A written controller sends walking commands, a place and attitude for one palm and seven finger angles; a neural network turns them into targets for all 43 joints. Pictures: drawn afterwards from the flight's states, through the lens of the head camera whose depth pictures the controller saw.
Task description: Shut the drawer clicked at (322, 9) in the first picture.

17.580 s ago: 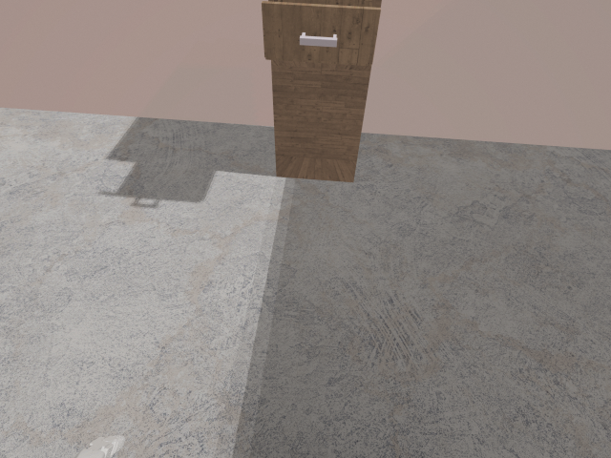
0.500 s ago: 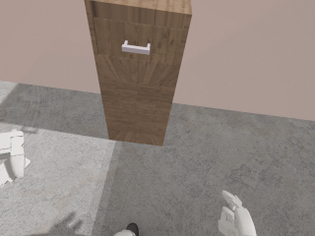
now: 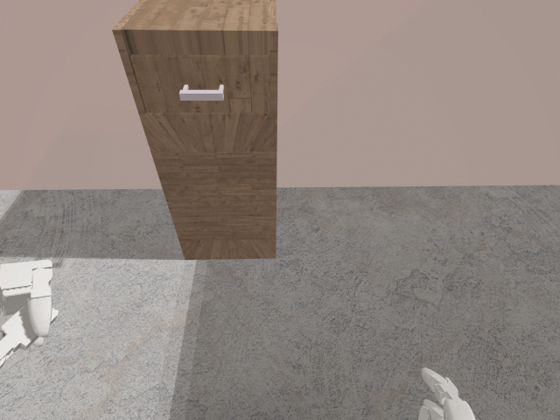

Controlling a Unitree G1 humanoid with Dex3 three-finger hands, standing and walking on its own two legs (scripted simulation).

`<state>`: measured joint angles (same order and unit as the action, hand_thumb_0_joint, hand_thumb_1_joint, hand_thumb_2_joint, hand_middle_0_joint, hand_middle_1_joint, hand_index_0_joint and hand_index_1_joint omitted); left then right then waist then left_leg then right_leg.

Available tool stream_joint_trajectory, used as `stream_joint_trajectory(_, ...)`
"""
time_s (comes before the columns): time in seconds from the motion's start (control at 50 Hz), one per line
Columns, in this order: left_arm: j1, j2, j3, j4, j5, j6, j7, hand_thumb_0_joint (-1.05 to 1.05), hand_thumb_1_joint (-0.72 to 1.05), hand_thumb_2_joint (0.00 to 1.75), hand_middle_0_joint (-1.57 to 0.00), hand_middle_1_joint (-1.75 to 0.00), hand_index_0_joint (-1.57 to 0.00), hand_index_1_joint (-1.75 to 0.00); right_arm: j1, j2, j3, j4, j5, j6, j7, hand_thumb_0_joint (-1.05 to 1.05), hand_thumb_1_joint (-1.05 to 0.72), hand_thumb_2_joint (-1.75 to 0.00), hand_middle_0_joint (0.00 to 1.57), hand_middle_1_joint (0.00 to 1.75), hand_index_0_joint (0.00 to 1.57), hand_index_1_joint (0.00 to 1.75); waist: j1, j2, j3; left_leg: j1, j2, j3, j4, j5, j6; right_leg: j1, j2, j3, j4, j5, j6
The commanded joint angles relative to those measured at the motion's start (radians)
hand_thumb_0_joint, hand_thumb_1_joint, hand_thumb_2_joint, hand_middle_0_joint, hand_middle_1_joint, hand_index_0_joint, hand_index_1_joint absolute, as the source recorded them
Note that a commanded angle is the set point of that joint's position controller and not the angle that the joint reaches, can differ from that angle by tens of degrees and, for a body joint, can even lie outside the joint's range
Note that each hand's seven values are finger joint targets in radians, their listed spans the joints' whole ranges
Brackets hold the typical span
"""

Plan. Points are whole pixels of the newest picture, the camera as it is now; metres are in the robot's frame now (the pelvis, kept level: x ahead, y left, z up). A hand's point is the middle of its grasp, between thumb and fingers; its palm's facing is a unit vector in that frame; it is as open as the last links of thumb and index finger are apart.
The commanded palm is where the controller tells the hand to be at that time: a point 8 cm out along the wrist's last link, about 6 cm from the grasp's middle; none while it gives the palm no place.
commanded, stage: stop stepping back and stand still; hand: left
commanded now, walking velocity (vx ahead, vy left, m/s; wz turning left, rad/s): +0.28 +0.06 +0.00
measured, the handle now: (202, 91) +0.90 +0.20 +0.04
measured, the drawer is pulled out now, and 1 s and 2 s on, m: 0.00 0.00 0.00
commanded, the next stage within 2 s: let the arm hang, fingers relaxed in 1.16 s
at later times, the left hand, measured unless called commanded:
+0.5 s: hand out of the picture +0.17 +0.26 +0.19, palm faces +0.44 -0.75 -0.50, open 3.3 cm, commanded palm +0.10 +0.29 +0.19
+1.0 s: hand (22, 291) +0.22 +0.27 +0.17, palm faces +0.37 -0.80 -0.48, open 3.3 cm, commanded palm +0.15 +0.31 +0.19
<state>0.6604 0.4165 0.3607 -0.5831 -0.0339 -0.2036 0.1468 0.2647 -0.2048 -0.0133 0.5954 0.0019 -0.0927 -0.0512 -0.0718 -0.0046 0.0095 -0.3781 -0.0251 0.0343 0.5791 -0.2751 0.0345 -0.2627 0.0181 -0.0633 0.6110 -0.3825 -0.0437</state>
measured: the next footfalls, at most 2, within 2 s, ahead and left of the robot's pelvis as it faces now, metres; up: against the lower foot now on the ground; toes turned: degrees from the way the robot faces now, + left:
left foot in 0.30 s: +0.06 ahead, +0.14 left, +0.00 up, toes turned +6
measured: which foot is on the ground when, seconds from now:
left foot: up 0.00-0.28, down 0.30-1.00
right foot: down 0.00-1.00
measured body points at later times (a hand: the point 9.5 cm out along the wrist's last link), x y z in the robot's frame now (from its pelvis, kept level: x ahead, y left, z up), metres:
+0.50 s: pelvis -0.01 +0.01 +0.00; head -0.01 +0.00 +0.45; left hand +0.14 +0.29 +0.21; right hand +0.15 -0.21 -0.09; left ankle -0.03 +0.16 -0.73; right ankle +0.02 -0.07 -0.73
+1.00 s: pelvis +0.03 +0.02 +0.01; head +0.06 +0.03 +0.46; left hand +0.20 +0.31 +0.19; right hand +0.23 -0.20 -0.07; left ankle +0.02 +0.14 -0.73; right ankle +0.02 -0.07 -0.73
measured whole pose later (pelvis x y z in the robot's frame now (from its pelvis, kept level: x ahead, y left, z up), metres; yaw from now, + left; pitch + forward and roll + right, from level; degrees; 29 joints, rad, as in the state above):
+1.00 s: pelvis +0.03 +0.02 +0.01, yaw +2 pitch +0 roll -1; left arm 0.64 0.39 0.36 -0.58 -0.04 -0.23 0.16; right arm 0.16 -0.20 -0.01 0.58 0.01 -0.08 -0.06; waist -0.01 0.00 0.05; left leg -0.23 0.03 0.05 0.51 -0.28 0.00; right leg -0.20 0.03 -0.08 0.46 -0.27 -0.04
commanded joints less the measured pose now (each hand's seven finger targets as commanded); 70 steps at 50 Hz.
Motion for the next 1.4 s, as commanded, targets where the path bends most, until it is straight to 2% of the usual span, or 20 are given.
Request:
stream_joint_trajectory(0.0,-0.069,0.145,0.156,-0.211,-0.002,-0.071,0.021,0.0,0.9,0.9,-1.4,-1.6,-1.4,-1.6,-0.151,-0.141,-0.067,-0.126,-0.013,-0.011,0.003,0.0,-0.9,-0.9,0.2,0.3,0.2,0.3,0.058,-0.21,0.07,-0.29,-0.007,-0.072,0.682,-0.142,-0.044,-0.202,-0.424,0.653,-0.544,-0.534,-0.162)
stream_joint_trajectory(0.08,-0.079,0.113,0.134,-0.024,0.003,-0.075,0.013,0.0,0.9,0.9,-1.4,-1.6,-1.4,-1.6,-0.115,-0.104,-0.037,-0.101,-0.01,-0.02,-0.018,0.0,-0.9,-0.9,0.2,0.3,0.2,0.3,0.031,-0.066,0.006,-0.155,0.069,-0.027,0.509,0.0,-0.03,-0.221,-0.275,0.293,-0.445,-0.368,-0.089)
stream_joint_trajectory(0.2,-0.141,0.09,0.062,-0.089,0.022,-0.077,0.043,0.0,0.9,0.9,-1.4,-1.6,-1.4,-1.6,-0.132,-0.107,-0.037,-0.11,-0.013,-0.083,-0.052,0.0,-0.9,-0.9,0.2,0.3,0.2,0.3,0.071,-0.198,-0.025,0.086,0.034,0.084,-0.022,-0.109,0.015,-0.07,-0.265,0.232,-0.408,-0.296,-0.068)
stream_joint_trajectory(0.24,-0.129,0.095,0.073,-0.156,0.02,-0.084,0.049,0.0,0.9,0.9,-1.4,-1.6,-1.4,-1.6,-0.111,-0.106,-0.033,-0.117,-0.02,-0.093,-0.056,0.0,-0.9,-0.9,0.2,0.3,0.2,0.3,0.064,-0.106,-0.049,0.201,0.027,0.076,-0.174,-0.121,0.027,-0.064,-0.2,0.183,-0.309,-0.263,-0.042)
stream_joint_trajectory(0.3,-0.139,0.117,0.106,-0.274,0.022,-0.106,0.055,0.0,0.9,0.9,-1.4,-1.6,-1.4,-1.6,-0.089,-0.132,-0.038,-0.142,-0.018,-0.096,-0.043,0.0,-0.9,-0.9,0.2,0.3,0.2,0.3,0.054,0.303,-0.048,0.321,0.363,-0.416,-0.35,-0.107,0.159,-0.302,-0.02,-0.015,0.209,-0.117,0.051)
stream_joint_trajectory(0.34,-0.124,0.138,0.141,-0.25,0.019,-0.098,0.047,0.0,0.9,0.9,-1.4,-1.6,-1.4,-1.6,-0.104,-0.107,-0.043,-0.111,-0.012,-0.101,-0.026,0.0,-0.9,-0.9,0.2,0.3,0.2,0.3,0.052,0.222,-0.01,0.179,0.355,-0.37,-0.373,-0.084,0.172,-0.28,-0.044,0.045,0.338,-0.107,0.046)
stream_joint_trajectory(0.4,-0.041,0.117,0.14,-0.22,0.009,-0.073,0.043,0.0,0.9,0.9,-1.4,-1.6,-1.4,-1.6,-0.115,-0.111,-0.037,-0.116,-0.002,-0.096,-0.013,0.0,-0.9,-0.9,0.2,0.3,0.2,0.3,0.065,0.273,0.003,0.083,0.256,-0.106,-0.263,0.01,0.098,-0.088,-0.037,-0.022,0.091,0.0,0.051)
stream_joint_trajectory(0.44,-0.012,0.096,0.121,-0.166,0.008,-0.069,0.041,0.0,0.9,0.9,-1.4,-1.6,-1.4,-1.6,-0.107,-0.114,-0.034,-0.109,-0.004,-0.077,-0.009,0.0,-0.9,-0.9,0.2,0.3,0.2,0.3,0.067,0.192,-0.013,-0.001,0.216,-0.078,-0.156,0.033,0.064,0.094,-0.004,-0.04,-0.1,0.062,0.049)
stream_joint_trajectory(0.46,-0.03,0.102,0.119,-0.153,0.008,-0.067,0.037,0.0,0.9,0.9,-1.4,-1.6,-1.4,-1.6,-0.114,-0.111,-0.033,-0.111,-0.004,-0.071,-0.007,0.0,-0.9,-0.9,0.2,0.3,0.2,0.3,0.065,0.102,-0.021,-0.034,0.181,-0.052,-0.078,-0.001,0.041,0.157,-0.03,0.02,-0.182,0.086,0.04)
stream_joint_trajectory(0.5,-0.019,0.113,0.122,-0.11,0.007,-0.053,0.036,0.0,0.9,0.9,-1.4,-1.6,-1.4,-1.6,-0.113,-0.101,-0.04,-0.123,0.001,-0.051,-0.005,0.0,-0.9,-0.9,0.2,0.3,0.2,0.3,0.051,-0.191,-0.037,-0.14,0.035,0.025,0.227,-0.139,-0.015,0.162,-0.273,0.439,-0.333,0.17,-0.073)
stream_joint_trajectory(0.52,-0.081,0.119,0.121,-0.13,-0.002,-0.057,0.035,0.0,0.9,0.9,-1.4,-1.6,-1.4,-1.6,-0.125,-0.103,-0.044,-0.122,0.006,-0.049,-0.002,0.0,-0.9,-0.9,0.2,0.3,0.2,0.3,0.061,-0.194,-0.058,-0.137,0.029,-0.012,0.345,-0.225,-0.025,0.141,-0.344,0.507,-0.38,0.119,-0.107)
stream_joint_trajectory(0.64,-0.036,0.125,0.134,-0.187,0.007,-0.087,0.048,0.0,0.9,0.9,-1.4,-1.6,-1.4,-1.6,-0.16,-0.082,-0.012,-0.125,-0.002,-0.031,-0.018,0.0,-0.9,-0.9,0.2,0.3,0.2,0.3,0.064,-0.126,-0.081,0.06,0.057,0.012,0.026,-0.054,-0.015,0.092,-0.236,0.199,-0.265,0.285,-0.091)
stream_joint_trajectory(0.68,-0.042,0.124,0.129,-0.217,0.0,-0.093,0.053,0.0,0.9,0.9,-1.4,-1.6,-1.4,-1.6,-0.152,-0.087,-0.015,-0.121,-0.005,-0.038,-0.025,0.0,-0.9,-0.9,0.2,0.3,0.2,0.3,0.061,-0.04,-0.071,0.201,0.044,0.005,-0.14,0.076,-0.009,0.027,-0.177,0.154,-0.24,0.161,-0.033)
stream_joint_trajectory(0.74,-0.051,0.123,0.122,-0.271,0.002,-0.1,0.047,0.0,0.9,0.9,-1.4,-1.6,-1.4,-1.6,-0.159,-0.129,-0.031,-0.142,-0.006,-0.047,-0.029,0.0,-0.9,-0.9,0.2,0.3,0.2,0.3,0.087,0.166,-0.055,0.184,0.227,-0.224,-0.238,0.182,0.057,0.014,-0.06,0.08,-0.117,0.127,0.047)
stream_joint_trajectory(0.8,-0.019,0.125,0.139,-0.21,0.004,-0.088,0.037,0.0,0.9,0.9,-1.4,-1.6,-1.4,-1.6,-0.153,-0.107,-0.022,-0.134,0.002,-0.053,-0.026,0.0,-0.9,-0.9,0.2,0.3,0.2,0.3,0.077,0.187,-0.035,0.089,0.181,-0.141,-0.224,0.23,0.027,0.117,-0.054,0.06,-0.142,0.249,0.047)
stream_joint_trajectory(0.94,0.037,0.103,0.113,-0.17,-0.016,-0.077,0.027,0.0,0.9,0.9,-1.4,-1.6,-1.4,-1.6,-0.135,-0.115,-0.033,-0.15,0.01,-0.028,-0.013,0.0,-0.9,-0.9,0.2,0.3,0.2,0.3,0.061,0.031,-0.164,0.185,0.116,-0.041,-0.096,0.441,-0.02,0.208,-0.106,0.103,-0.154,0.671,0.027)
stream_joint_trajectory(1.22,0.013,0.096,0.101,-0.157,-0.022,-0.057,0.028,0.0,0.9,0.9,-1.4,-1.6,-1.4,-1.6,-0.156,-0.111,-0.023,-0.166,0.008,-0.01,-0.03,0.0,-0.9,-0.9,0.2,0.3,0.2,0.3,0.068,0.053,-0.086,0.165,0.121,-0.062,-0.182,0.263,-0.017,0.14,-0.079,0.098,-0.225,0.41,0.036)
stream_joint_trajectory(1.24,-0.162,0.023,-0.264,0.644,0.08,0.086,-0.119,0.0,0.9,0.9,-1.4,-1.6,-1.4,-1.6,-0.204,-0.303,-0.076,0.063,0.015,-0.07,0.072,0.0,-0.9,-0.9,0.2,0.3,0.2,0.3,0.032,0.045,0.009,0.091,0.137,-0.065,-0.011,0.311,-0.005,-0.023,-0.162,0.038,-0.087,0.457,0.009)
stream_joint_trajectory(1.28,-0.161,-0.036,-0.243,0.682,0.07,0.183,-0.142,0.0,0.9,0.9,-1.32,-1.51,-1.32,-1.51,-0.089,-0.219,-0.066,0.053,0.006,0.013,0.068,0.0,-0.9,-0.9,0.2,0.3,0.2,0.3,0.039,0.062,-0.042,0.121,0.142,-0.068,-0.042,0.145,0.001,-0.082,-0.143,0.09,-0.129,0.231,0.004)
stream_joint_trajectory(1.38,-0.344,-0.046,-0.279,0.932,0.071,0.196,-0.144,0.0,0.9,0.9,-1.12,-1.3,-1.12,-1.3,-0.075,-0.182,-0.028,0.078,-0.026,0.062,0.056,0.0,-0.9,-0.9,0.2,0.3,0.2,0.3,0.053,-0.246,-0.016,0.063,0.111,-0.13,-0.056,0.072,0.035,-0.07,-0.154,0.124,-0.179,0.108,-0.026)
